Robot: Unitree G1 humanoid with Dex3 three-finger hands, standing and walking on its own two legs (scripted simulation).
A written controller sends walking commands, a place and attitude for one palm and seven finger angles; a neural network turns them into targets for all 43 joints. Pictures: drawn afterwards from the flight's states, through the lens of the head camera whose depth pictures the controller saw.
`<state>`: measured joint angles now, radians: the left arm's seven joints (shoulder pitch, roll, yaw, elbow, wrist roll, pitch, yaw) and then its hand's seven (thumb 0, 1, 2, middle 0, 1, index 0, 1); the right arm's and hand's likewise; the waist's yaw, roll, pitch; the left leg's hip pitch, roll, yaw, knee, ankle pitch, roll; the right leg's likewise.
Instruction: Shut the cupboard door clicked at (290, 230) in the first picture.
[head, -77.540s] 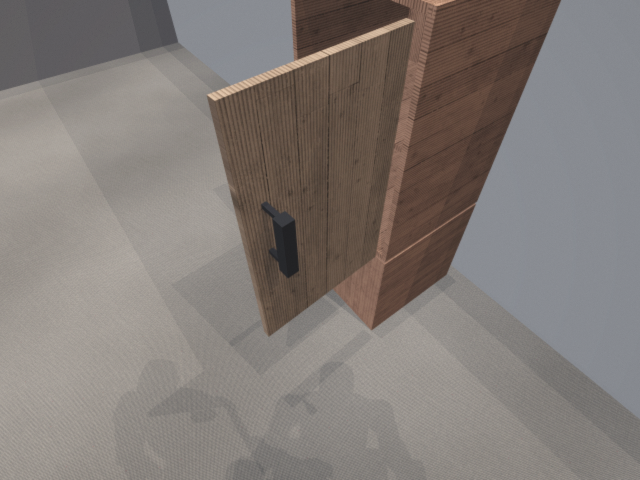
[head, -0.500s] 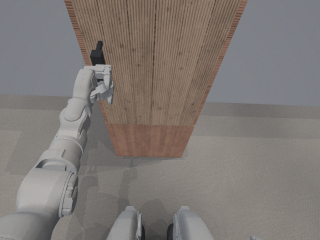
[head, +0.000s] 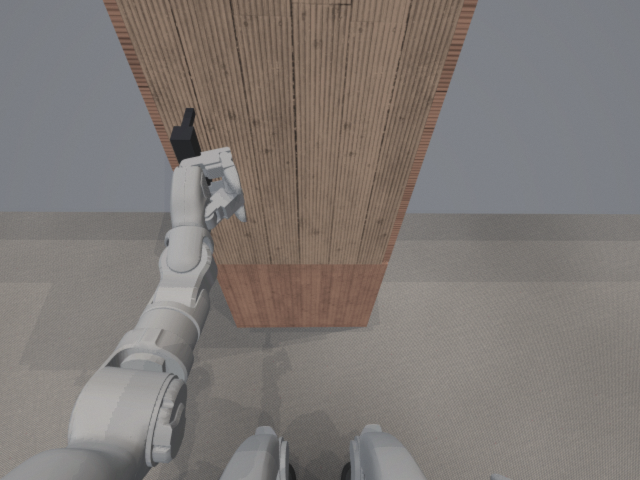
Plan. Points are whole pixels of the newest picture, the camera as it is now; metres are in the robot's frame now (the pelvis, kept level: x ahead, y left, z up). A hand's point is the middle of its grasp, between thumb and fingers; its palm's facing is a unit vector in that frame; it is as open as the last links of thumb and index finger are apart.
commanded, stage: pull the fist back off the door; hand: left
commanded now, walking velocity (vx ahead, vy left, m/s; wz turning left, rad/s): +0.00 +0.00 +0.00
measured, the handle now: (197, 159) +0.53 +0.16 +0.07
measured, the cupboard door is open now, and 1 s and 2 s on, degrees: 0 0 0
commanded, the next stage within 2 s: draw the hand back to the body in 0.36 s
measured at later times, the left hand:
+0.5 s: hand (234, 233) +0.40 +0.10 +0.08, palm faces +0.03 -1.00 -0.02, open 3.1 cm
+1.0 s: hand (164, 240) +0.34 +0.15 +0.15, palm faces +0.04 -1.00 -0.05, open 3.1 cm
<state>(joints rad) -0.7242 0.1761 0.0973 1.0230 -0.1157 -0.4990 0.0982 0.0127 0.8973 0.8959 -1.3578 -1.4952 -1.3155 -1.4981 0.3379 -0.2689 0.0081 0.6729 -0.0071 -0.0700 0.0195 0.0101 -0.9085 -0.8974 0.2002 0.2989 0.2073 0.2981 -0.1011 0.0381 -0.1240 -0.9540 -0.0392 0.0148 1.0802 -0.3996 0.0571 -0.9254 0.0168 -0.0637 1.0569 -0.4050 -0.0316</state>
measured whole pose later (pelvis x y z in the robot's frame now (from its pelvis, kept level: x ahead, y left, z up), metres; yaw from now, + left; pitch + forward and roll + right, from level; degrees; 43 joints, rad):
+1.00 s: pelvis +0.07 -0.02 +0.05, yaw +0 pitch +6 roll +0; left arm 0.17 0.21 0.11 0.00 -0.25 -0.19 -0.12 0.01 0.90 0.90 -1.28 -1.47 -1.27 -1.47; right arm 0.26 -0.26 0.03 0.52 0.06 -0.04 -0.06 0.01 -0.91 -0.90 0.20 0.30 0.20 0.30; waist 0.01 0.06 -0.10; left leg -0.48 -0.03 0.00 0.79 -0.41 0.03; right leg -0.46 0.04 -0.05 0.77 -0.41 -0.05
